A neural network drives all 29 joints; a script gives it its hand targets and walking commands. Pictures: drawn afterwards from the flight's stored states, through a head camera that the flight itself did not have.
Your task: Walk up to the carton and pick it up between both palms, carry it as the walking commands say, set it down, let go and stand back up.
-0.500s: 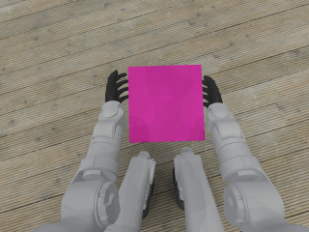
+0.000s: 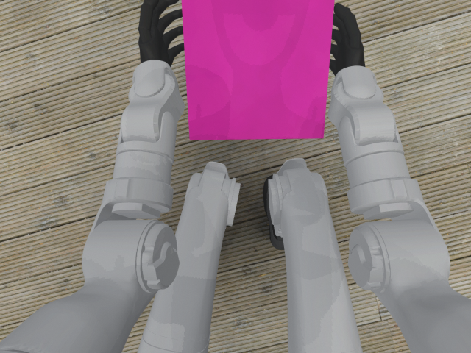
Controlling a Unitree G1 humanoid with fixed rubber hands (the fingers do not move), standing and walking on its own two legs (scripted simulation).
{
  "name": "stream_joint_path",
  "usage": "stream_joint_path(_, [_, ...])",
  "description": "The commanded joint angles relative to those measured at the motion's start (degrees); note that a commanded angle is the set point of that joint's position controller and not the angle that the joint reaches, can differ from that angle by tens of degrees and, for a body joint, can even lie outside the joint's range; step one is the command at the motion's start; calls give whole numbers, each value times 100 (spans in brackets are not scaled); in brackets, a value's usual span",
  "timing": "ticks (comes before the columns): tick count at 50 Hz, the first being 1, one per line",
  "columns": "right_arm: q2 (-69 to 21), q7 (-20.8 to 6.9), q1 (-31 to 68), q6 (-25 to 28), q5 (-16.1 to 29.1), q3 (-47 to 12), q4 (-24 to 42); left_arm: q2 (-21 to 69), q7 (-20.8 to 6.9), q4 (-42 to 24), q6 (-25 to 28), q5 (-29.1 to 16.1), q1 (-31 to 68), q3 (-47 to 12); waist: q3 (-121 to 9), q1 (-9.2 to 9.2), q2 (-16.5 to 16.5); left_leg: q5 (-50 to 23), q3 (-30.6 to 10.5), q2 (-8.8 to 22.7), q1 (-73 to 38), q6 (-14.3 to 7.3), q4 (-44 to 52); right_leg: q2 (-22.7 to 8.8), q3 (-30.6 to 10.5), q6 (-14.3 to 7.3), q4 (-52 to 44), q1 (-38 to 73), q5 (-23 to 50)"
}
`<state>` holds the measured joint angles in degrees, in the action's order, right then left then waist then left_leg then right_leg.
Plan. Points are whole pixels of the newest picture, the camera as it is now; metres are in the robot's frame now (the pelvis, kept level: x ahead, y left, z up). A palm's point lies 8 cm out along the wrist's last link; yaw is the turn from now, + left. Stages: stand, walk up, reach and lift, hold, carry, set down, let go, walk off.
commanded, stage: set down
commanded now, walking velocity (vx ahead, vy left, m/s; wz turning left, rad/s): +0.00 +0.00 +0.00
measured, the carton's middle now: (250, 72) +0.50 +0.00 -0.20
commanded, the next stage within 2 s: none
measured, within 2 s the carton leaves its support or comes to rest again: neither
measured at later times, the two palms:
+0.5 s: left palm (172, 49) +0.52 +0.12 -0.17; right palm (338, 50) +0.53 -0.14 -0.19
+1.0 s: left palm (178, 54) +0.54 +0.13 -0.26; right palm (319, 53) +0.55 -0.13 -0.28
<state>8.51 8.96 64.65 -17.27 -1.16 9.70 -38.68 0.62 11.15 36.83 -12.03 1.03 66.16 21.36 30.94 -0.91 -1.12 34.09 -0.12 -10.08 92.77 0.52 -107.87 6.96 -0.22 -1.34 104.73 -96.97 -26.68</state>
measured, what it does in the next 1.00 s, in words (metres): lowers itself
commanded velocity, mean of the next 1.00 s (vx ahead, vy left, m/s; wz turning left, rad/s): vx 0.00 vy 0.00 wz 0.00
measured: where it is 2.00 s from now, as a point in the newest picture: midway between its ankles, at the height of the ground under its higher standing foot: (245, 231)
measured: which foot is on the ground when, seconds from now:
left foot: down 0.00-1.00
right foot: down 0.00-1.00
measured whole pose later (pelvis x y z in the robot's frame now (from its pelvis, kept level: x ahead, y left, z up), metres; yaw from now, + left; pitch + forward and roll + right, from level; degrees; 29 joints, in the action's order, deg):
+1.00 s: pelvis +0.01 +0.00 -0.12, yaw +1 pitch +26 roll +1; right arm 17.4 7.9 82.5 -16.6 5.3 2.3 -56.6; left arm -5.5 15.9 52.1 -11.4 -4.6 81.4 17.7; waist 30.1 -0.9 -2.8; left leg 36.5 3.1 -10.3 118.1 0.2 -128.3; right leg 5.8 1.7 -1.0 124.8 -122.3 -28.4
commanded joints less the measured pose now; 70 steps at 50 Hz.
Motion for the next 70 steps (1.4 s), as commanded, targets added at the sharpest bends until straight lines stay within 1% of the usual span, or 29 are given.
stream_joint_path(1, [-5174, -756, 5024, 404, 761, -3090, 2597, 5484, -990, -878, -410, -722, 3182, -3626, -13974, -189, 322, -2381, -329, -29, -2603, -38, 1055, 128, -334, 91, -454, 5225, 2286])
stream_joint_path(2, [-5020, -736, 5180, 379, 871, -3089, 2816, 5299, -963, -976, -437, -845, 3280, -3697, -14110, -168, 347, -2606, -272, -43, -2660, -30, 918, 107, -311, 115, -344, 5312, 2702])
stream_joint_path(3, [-4946, -716, 5246, 337, 1063, -3254, 3323, 5162, -921, -1430, -462, -1099, 3500, -3957, -14597, -112, 300, -2931, -258, -47, -2983, -15, 852, 109, -263, 131, -251, 5536, 3100])
stream_joint_path(4, [-4802, -687, 5386, 277, 1154, -3334, 3583, 5057, -866, -1768, -531, -1229, 3674, -4144, -14914, -33, 295, -2990, -275, -30, -3182, -16, 781, 117, -210, 130, -174, 5496, 3097])
stream_joint_path(5, [-4683, -661, 5489, 188, 1216, -3303, 3605, 4933, -798, -2029, -605, -1324, 3977, -4223, -14894, 6, 265, -2790, -266, -2, -3173, -18, 738, 90, -209, 93, -158, 5348, 2825])
stream_joint_path(6, [-4547, -648, 5668, 101, 1189, -3122, 3251, 4778, -749, -1878, -675, -1303, 4301, -4124, -14162, 12, 273, -2227, -270, 40, -2875, -38, 764, 47, -227, 47, -212, 4912, 2201])
stream_joint_path(8, [-4507, -698, 6090, 51, 1171, -2840, 2686, 4870, -699, -1246, -745, -1158, 4608, -3886, -12831, 22, 252, -1298, -317, 134, -2438, -95, 909, -23, -202, -22, -374, 4117, 1144])
stream_joint_path(10, [-4593, -790, 6482, 79, 1164, -2669, 2265, 5103, -692, -748, -740, -1102, 4895, -3720, -12171, -8, 263, -835, -363, 199, -2148, -107, 981, -65, -194, -53, -438, 3716, 584])
stream_joint_path(11, [-4543, -837, 6686, 135, 1104, -2539, 2119, 5265, -702, -408, -734, -1052, 4919, -3605, -11971, 36, 268, -713, -425, 231, -2145, -115, 1005, -77, -130, -51, -418, 3453, 415])
stream_joint_path(14, [-4559, -989, 6940, 278, 941, -2142, 1476, 5551, -812, 416, -639, -898, 5042, -3149, -11473, 105, 330, -605, -411, 218, -1774, -87, 885, -104, -74, -30, -313, 3155, 294])
stream_joint_path(17, [-4700, -1154, 6730, 368, 711, -1826, 822, 5799, -1012, 1124, -542, -701, 4862, -2684, -10834, 143, 368, -472, -325, 168, -1162, -89, 764, -78, -62, -13, -202, 2820, 208])
stream_joint_path(21, [-5008, -1384, 6241, 366, 458, -1558, 165, 5962, -1254, 1467, -497, -444, 4525, -2240, -10557, 62, 356, -596, -144, 93, -614, -120, 559, -24, -65, -9, -10, 2677, 414])
stream_joint_path(25, [-5172, -1502, 6201, 363, 585, -1778, 262, 5922, -1396, 1200, -482, -508, 4565, -2363, -10983, -79, 375, -1074, -29, 35, -377, -135, 233, -19, -108, 2, 276, 2874, 1027])
stream_joint_path(27, [-5257, -1490, 6293, 378, 752, -2058, 591, 5879, -1407, 806, -444, -672, 4749, -2661, -11556, -95, 395, -1408, -34, 24, -566, -130, 72, -11, -123, 14, 428, 3145, 1434])
stream_joint_path(28, [-5319, -1456, 6346, 387, 898, -2263, 792, 5867, -1378, 534, -413, -789, 4863, -2880, -11991, -161, 392, -1659, -20, 23, -758, -109, -16, -18, -120, 24, 531, 3360, 1740])
stream_joint_path(31, [-5235, -1274, 6741, 447, 1252, -2683, 1409, 5605, -1267, -71, -310, -1140, 5267, -3364, -12651, -170, 520, -2062, -20, 35, -869, -92, -301, -63, -188, 72, 729, 3717, 2267])
stream_joint_path(34, [-5051, -1108, 7020, 529, 1441, -2780, 1815, 5299, -1145, -425, -207, -1254, 5525, -3462, -12761, -236, 562, -2141, -22, 68, -898, -107, -503, -95, -252, 74, 876, 3789, 2377])
stream_joint_path(36, [-4898, -1024, 7112, 579, 1500, -2794, 1950, 5154, -1095, -467, -157, -1283, 5525, -3437, -12761, -210, 603, -2155, -26, 80, -881, -118, -587, -100, -279, 75, 941, 3863, 2398])
stream_joint_path(38, [-4773, -967, 7153, 630, 1503, -2690, 1827, 5065, -1064, -366, -107, -1325, 5646, -3375, -12468, -185, 628, -1973, -31, 104, -714, -134, -620, -112, -274, 59, 969, 3725, 2218])
stream_joint_path(40, [-4744, -950, 7056, 679, 1439, -2544, 1488, 5004, -1071, -22, -62, -1265, 5606, -3197, -11909, -145, 654, -1771, -47, 127, -481, -151, -614, -112, -272, 47, 972, 3443, 2002])
stream_joint_path(44, [-4623, -1058, 6795, 730, 1268, -2381, 788, 5100, -1147, 865, -52, -1109, 5224, -2925, -10836, -56, 571, -1484, -66, 127, -131, -179, -609, -76, -201, 22, 1029, 2700, 1608])
stream_joint_path(46, [-4649, -1123, 6622, 745, 1204, -2344, 525, 5164, -1207, 1102, -40, -1060, 5088, -2836, -10530, -35, 555, -1458, -59, 112, -20, -177, -664, -65, -173, 17, 1100, 2463, 1552])
stream_joint_path(48, [-4728, -1169, 6498, 781, 1193, -2351, 577, 5348, -1244, 1051, -26, -1100, 4960, -2904, -10764, 59, 491, -1736, -52, 75, -198, -149, -734, -43, -115, 17, 1187, 2509, 1830])
stream_joint_path(51, [-4838, -1189, 6376, 828, 1304, -2476, 942, 5587, -1209, 591, -9, -1251, 4907, -3233, -11732, 148, 306, -2422, -33, 16, -752, -79, -830, 7, -55, -9, 1387, 2929, 2549])
stream_joint_path(52, [-4861, -1198, 6287, 816, 1284, -2415, 885, 5594, -1203, 535, -22, -1254, 4864, -3288, -11663, 176, 219, -2497, -48, 9, -755, -64, -832, 3, -72, -26, 1404, 2863, 2608])
stream_joint_path(55, [-4823, -1253, 6167, 826, 1254, -2345, 768, 5712, -1182, 629, -47, -1184, 4710, -3333, -11192, 236, 59, -2503, -119, 3, -765, -68, -794, 12, -68, -55, 1406, 2372, 2434])
stream_joint_path(58, [-4717, -1316, 6162, 850, 1233, -2311, 690, 5695, -1153, 642, -39, -1150, 4675, -3321, -10819, 323, 73, -2407, -194, -6, -743, -70, -736, -15, -33, -64, 1429, 2022, 2216])
stream_joint_path(65, [-4415, -1439, 6297, 808, 1149, -2063, 99, 5398, -1120, 932, -50, -1107, 5066, -3200, -9987, 460, 95, -1673, -222, 34, -600, -55, -646, -116, 109, -87, 1395, 1231, 1294])
stream_joint_path(70, [-4418, -1550, 6408, 789, 1081, -1794, -104, 5393, -1222, 1240, -83, -1007, 5151, -2897, -9560, 554, 30, -1347, -204, 55, -356, -88, -630, -140, 137, -99, 1373, 897, 956])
